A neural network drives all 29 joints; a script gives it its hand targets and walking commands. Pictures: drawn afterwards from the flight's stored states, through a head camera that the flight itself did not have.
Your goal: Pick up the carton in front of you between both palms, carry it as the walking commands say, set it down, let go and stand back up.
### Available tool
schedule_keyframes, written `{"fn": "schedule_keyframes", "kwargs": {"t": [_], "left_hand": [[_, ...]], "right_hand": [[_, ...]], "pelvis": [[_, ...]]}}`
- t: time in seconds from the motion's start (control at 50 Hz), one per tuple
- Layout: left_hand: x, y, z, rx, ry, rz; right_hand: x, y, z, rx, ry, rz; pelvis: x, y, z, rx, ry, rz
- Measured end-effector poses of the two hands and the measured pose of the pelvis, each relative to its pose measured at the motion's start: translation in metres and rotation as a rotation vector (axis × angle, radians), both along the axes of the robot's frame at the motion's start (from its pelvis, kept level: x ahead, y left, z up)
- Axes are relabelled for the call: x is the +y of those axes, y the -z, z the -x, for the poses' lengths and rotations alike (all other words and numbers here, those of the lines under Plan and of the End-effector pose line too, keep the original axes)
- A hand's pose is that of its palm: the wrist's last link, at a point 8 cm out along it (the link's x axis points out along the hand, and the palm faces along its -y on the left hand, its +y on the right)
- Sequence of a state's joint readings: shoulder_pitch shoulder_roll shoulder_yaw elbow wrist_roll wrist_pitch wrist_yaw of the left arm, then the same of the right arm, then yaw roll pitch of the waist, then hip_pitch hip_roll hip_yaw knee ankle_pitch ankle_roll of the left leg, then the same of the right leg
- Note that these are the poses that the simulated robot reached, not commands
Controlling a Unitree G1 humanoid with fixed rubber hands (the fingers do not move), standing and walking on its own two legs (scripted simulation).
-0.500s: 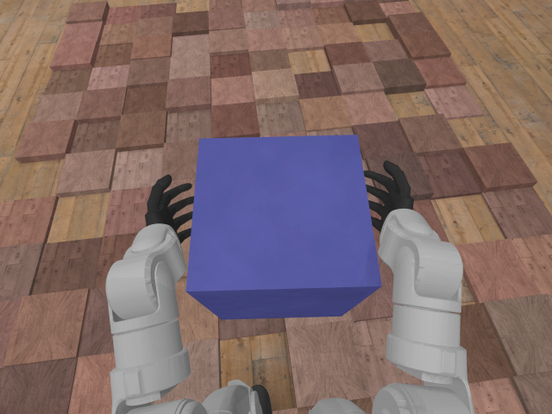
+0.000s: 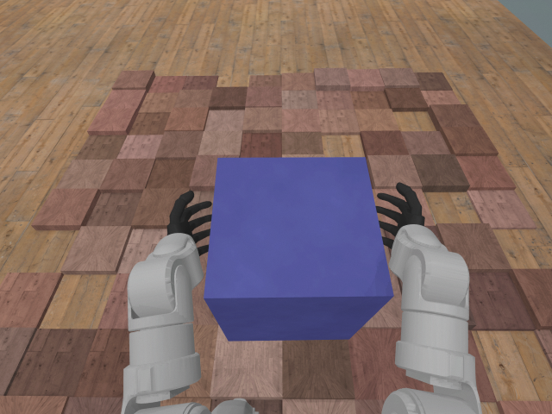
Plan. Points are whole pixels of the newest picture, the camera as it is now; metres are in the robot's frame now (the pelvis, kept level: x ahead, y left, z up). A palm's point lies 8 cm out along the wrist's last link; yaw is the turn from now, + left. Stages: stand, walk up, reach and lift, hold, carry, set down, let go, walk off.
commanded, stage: carry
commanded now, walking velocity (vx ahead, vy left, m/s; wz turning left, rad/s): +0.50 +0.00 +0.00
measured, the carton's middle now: (290, 258) +0.34 +0.02 +0.02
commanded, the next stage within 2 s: none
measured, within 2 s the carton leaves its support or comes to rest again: neither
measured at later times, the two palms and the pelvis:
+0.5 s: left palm (208, 85) +0.67 +0.20 +0.12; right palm (365, 87) +0.65 -0.11 +0.13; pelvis +0.35 +0.06 +0.01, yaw -1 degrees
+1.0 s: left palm (242, 19) +1.01 +0.17 +0.12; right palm (357, 17) +1.03 -0.14 +0.11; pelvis +0.67 +0.01 +0.00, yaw +0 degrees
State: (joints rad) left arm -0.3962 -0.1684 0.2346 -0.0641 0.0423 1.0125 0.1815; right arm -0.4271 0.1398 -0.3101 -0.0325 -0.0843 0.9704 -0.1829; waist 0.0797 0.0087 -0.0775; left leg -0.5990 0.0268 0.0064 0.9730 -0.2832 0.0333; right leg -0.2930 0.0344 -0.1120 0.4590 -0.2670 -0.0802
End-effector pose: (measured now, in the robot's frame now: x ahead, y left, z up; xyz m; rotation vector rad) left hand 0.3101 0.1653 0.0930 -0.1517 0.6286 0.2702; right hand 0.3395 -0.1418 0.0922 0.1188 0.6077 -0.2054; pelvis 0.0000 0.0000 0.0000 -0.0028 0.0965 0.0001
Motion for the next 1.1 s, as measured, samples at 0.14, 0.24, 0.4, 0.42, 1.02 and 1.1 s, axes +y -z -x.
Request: {"fn": "schedule_keyframes", "kwargs": {"t": [0.14,0.24,0.4,0.42,1.02,1.1], "left_hand": [[0.014,-0.002,-0.096,-0.052,-0.004,-0.002],[0.027,0.013,-0.181,-0.050,0.047,0.005],[0.030,0.003,-0.298,-0.049,0.088,0.033],[0.029,-0.002,-0.311,-0.064,0.088,0.034],[0.004,-0.020,-0.712,-0.011,0.010,0.021],[0.009,-0.007,-0.760,-0.009,0.017,0.019]], "right_hand": [[0.013,0.002,-0.093,-0.051,0.015,0.006],[0.027,0.012,-0.163,-0.050,0.037,-0.002],[0.030,-0.006,-0.250,-0.050,0.088,-0.012],[0.029,-0.013,-0.261,-0.066,0.093,-0.011],[0.006,-0.017,-0.704,0.000,0.027,-0.043],[0.010,-0.003,-0.748,0.001,0.034,-0.037]], "pelvis": [[0.015,0.006,-0.097,-0.002,0.004,0.012],[0.038,0.019,-0.186,-0.031,0.001,0.013],[0.057,-0.001,-0.284,-0.019,0.009,0.006],[0.058,-0.003,-0.297,-0.016,0.009,0.008],[0.014,-0.005,-0.684,0.006,-0.001,-0.015],[0.022,-0.001,-0.740,0.003,0.008,0.000]]}}
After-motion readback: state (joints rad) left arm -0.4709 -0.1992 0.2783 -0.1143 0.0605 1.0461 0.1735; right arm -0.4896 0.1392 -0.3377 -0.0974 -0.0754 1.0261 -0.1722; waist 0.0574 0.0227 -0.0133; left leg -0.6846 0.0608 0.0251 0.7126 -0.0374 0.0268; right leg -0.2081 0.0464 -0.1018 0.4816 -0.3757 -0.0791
